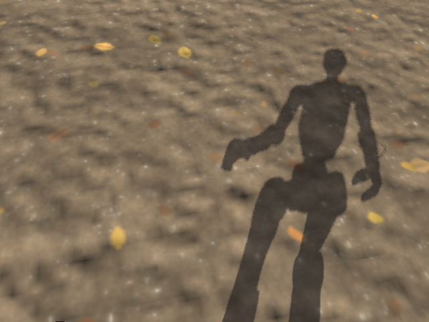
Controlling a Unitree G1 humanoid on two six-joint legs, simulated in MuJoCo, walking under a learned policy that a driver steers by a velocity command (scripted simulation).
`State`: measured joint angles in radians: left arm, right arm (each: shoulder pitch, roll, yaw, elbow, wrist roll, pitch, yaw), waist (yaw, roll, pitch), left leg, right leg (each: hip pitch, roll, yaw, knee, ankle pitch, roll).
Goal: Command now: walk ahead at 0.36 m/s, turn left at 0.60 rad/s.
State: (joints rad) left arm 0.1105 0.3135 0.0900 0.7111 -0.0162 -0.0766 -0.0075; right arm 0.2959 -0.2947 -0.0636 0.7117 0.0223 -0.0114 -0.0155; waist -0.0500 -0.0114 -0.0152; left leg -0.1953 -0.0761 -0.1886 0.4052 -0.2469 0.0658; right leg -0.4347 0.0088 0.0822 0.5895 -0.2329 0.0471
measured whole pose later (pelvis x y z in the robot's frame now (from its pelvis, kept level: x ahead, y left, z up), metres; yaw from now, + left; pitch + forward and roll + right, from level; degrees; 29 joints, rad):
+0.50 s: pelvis +0.21 +0.02 -0.02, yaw +18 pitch +3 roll -2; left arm 0.38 0.30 0.07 0.82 -0.02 -0.07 0.01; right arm 0.08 -0.29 -0.05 0.60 0.02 -0.03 0.06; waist 0.10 0.03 0.05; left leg -0.66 0.06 0.01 0.68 -0.08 0.03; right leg 0.12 -0.03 -0.18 0.24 -0.39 0.04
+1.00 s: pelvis +0.47 +0.14 -0.01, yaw +23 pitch +2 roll +2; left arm 0.08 0.28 0.03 0.69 -0.01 -0.09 -0.04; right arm 0.36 -0.29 -0.05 0.79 0.01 -0.07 0.01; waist -0.08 -0.05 0.03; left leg 0.02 -0.09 -0.01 0.25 -0.30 0.06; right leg -0.64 -0.09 0.02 0.57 0.10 0.01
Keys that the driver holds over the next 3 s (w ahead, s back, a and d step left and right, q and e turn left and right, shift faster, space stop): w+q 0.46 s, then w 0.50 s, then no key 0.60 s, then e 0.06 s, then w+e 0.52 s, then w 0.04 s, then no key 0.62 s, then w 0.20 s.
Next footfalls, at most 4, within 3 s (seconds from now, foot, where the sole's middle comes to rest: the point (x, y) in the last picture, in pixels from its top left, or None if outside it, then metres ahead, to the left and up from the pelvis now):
0.10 right None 0.12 -0.14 -0.78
0.56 left None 0.37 0.20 -0.78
1.08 right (168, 248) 0.75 0.12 -0.78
1.44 left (96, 278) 0.65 0.34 -0.78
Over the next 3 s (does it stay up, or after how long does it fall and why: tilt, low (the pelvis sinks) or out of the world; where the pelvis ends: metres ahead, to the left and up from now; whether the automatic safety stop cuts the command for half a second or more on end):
stays up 1.12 0.22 -0.02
